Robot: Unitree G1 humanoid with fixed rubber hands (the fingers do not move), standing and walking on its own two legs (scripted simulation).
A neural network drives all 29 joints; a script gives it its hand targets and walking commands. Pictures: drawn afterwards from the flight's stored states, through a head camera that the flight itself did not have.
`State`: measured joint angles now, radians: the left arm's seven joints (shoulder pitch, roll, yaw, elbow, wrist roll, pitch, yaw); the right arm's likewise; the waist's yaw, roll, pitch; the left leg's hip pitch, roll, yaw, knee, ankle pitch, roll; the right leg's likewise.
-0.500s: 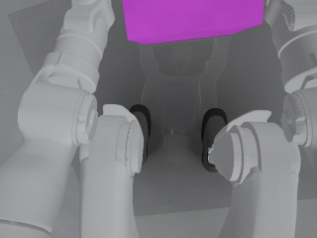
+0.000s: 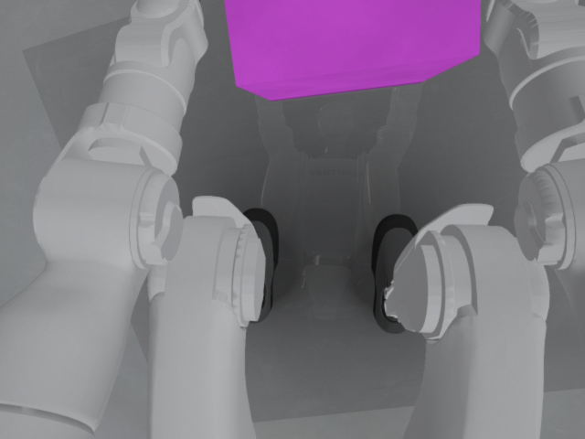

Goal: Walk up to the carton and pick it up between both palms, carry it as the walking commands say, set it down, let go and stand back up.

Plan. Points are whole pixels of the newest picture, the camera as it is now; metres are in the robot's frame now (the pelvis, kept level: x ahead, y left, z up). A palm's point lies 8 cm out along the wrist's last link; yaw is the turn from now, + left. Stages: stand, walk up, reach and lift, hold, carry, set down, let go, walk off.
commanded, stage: reach and lift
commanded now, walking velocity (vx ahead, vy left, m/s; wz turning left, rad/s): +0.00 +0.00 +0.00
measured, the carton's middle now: (342, 15) +0.52 -0.01 -0.24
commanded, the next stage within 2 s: none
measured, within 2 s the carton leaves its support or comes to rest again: leaves its support in 0.18 s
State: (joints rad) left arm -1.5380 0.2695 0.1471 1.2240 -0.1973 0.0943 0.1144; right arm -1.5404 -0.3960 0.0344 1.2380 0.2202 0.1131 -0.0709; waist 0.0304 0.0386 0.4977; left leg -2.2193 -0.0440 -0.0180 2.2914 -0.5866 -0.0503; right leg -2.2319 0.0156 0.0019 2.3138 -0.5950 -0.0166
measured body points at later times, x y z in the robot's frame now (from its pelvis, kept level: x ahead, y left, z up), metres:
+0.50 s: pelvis -0.02 +0.01 +0.02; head +0.35 -0.02 +0.27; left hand +0.55 +0.16 -0.12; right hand +0.55 -0.15 -0.15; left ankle +0.12 +0.13 -0.31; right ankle +0.11 -0.11 -0.31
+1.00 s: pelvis -0.02 +0.01 +0.06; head +0.34 -0.01 +0.31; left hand +0.54 +0.15 -0.08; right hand +0.55 -0.16 -0.09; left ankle +0.12 +0.13 -0.31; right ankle +0.11 -0.11 -0.31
